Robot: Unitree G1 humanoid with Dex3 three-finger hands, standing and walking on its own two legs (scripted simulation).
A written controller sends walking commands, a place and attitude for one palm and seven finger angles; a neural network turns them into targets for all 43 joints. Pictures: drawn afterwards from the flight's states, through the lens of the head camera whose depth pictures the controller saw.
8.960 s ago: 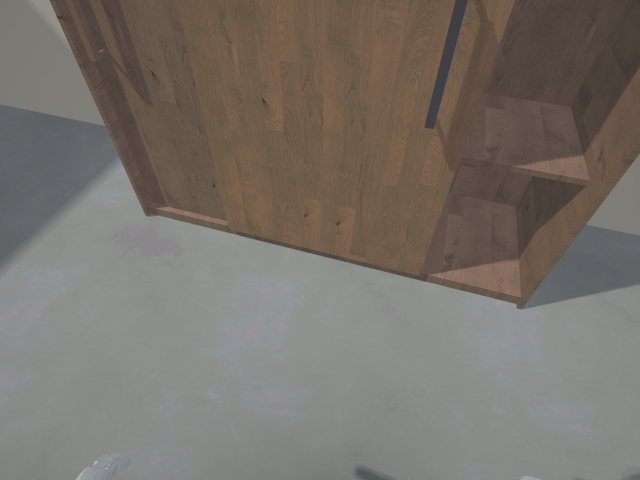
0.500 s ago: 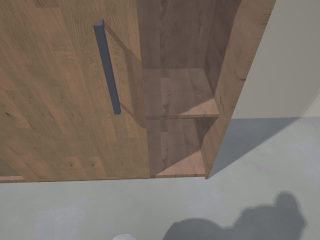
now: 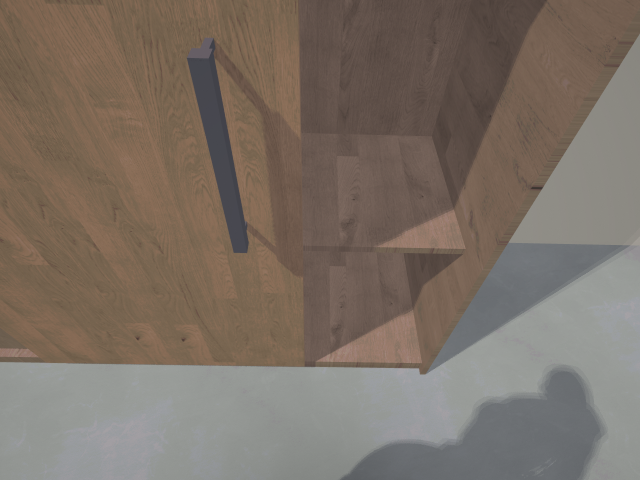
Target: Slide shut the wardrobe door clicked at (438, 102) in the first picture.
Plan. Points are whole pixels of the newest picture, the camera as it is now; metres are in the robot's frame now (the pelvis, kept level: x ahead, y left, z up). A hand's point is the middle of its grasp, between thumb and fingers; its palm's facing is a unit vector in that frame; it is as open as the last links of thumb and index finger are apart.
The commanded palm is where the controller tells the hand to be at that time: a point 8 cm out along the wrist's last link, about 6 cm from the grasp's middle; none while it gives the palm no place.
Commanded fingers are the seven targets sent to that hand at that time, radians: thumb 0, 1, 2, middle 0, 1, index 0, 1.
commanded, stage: come to a stop and stand still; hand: left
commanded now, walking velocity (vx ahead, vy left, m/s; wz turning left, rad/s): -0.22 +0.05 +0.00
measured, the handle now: (227, 164) +0.50 +0.18 +0.11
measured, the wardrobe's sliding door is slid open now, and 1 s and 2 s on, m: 0.37 0.37 0.37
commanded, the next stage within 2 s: look again from close up in 1.90 s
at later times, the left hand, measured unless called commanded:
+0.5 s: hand out of the picture +0.01 +0.22 -0.18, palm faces +0.03 -0.97 -0.22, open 7.4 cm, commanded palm none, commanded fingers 0.00 0.90 0.90 -0.20 -0.30 -0.20 -0.30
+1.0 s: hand out of the picture -0.08 +0.20 -0.18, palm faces +0.01 -0.99 -0.14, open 7.4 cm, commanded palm none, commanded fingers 0.00 0.90 0.90 -0.20 -0.30 -0.20 -0.30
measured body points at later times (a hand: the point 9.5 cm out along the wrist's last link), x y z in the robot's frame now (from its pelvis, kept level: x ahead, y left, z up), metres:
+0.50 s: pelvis -0.04 +0.03 -0.01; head -0.08 +0.03 +0.44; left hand +0.01 +0.27 -0.16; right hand +0.02 -0.21 -0.15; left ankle -0.05 +0.12 -0.74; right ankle +0.03 -0.12 -0.73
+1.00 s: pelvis -0.06 +0.04 +0.00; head -0.07 +0.05 +0.45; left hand -0.08 +0.25 -0.17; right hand -0.09 -0.19 -0.16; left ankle -0.06 +0.13 -0.74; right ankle -0.02 -0.06 -0.73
